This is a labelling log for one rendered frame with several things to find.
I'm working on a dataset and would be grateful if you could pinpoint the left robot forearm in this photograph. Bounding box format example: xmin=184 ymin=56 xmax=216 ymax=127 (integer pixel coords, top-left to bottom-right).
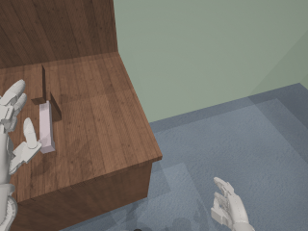
xmin=0 ymin=183 xmax=18 ymax=231

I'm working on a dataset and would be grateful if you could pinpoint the robot left hand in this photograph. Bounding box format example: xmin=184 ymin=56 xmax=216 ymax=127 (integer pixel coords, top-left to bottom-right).
xmin=0 ymin=79 xmax=42 ymax=185

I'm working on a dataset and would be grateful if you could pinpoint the counter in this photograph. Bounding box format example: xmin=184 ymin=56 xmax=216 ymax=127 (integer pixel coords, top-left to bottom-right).
xmin=0 ymin=0 xmax=163 ymax=231

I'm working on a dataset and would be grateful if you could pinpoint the robot right hand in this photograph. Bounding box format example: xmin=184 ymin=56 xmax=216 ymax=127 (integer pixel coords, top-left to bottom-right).
xmin=211 ymin=177 xmax=249 ymax=230

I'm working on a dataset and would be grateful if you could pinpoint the tap lever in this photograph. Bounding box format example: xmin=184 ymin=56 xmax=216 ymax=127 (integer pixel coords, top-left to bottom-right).
xmin=38 ymin=100 xmax=56 ymax=154

